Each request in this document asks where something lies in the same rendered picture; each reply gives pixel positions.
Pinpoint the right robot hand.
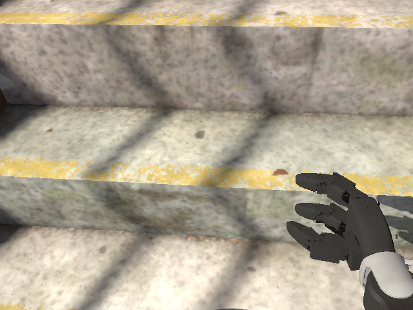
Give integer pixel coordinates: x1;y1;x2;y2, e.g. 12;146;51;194
287;172;398;271

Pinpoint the robot right forearm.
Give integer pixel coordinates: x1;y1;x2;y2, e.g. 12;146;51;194
359;251;413;310

